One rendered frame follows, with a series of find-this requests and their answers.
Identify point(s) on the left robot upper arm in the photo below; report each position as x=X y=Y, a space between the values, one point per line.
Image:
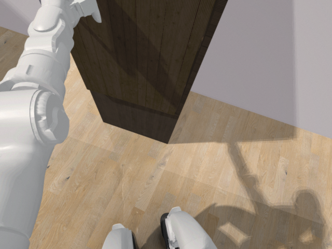
x=32 y=123

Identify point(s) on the robot right shin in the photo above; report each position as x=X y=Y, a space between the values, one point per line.
x=175 y=244

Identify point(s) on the cupboard door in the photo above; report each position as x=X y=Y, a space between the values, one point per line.
x=142 y=51

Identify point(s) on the left robot forearm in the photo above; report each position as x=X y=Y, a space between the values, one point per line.
x=45 y=60

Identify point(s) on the robot shin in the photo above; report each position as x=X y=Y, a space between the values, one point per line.
x=117 y=226
x=175 y=244

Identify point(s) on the robot left shin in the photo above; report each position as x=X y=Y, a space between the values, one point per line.
x=117 y=226

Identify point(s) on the left robot hand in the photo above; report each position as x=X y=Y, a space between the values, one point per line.
x=82 y=8

